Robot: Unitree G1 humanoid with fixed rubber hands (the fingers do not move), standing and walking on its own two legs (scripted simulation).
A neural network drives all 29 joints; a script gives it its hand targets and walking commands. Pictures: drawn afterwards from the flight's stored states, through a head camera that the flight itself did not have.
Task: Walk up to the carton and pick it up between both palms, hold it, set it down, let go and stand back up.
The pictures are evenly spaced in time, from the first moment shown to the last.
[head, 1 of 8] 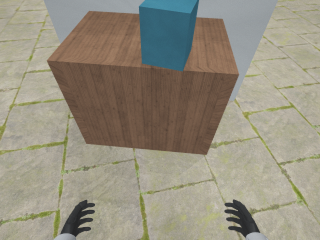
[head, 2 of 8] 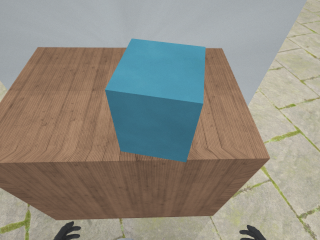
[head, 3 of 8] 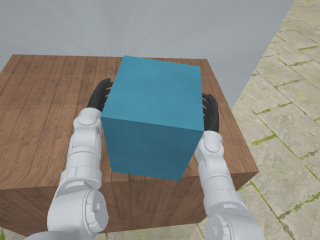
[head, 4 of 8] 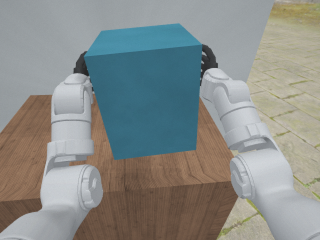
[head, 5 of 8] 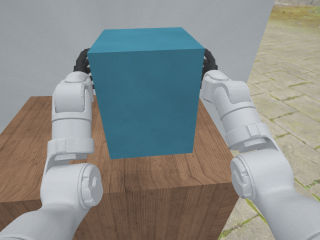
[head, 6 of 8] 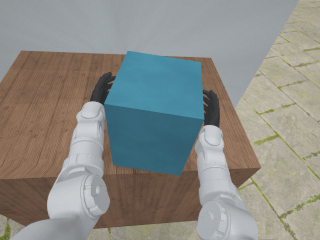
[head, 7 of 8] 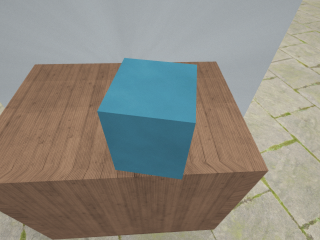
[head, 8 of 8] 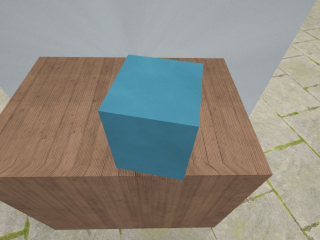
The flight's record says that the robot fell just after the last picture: no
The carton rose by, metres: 0.20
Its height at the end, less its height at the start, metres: +0.00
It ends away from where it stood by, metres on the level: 0.01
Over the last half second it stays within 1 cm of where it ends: yes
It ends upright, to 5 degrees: yes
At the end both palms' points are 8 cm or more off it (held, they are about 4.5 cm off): yes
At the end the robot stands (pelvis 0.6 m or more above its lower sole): yes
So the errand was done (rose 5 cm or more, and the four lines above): yes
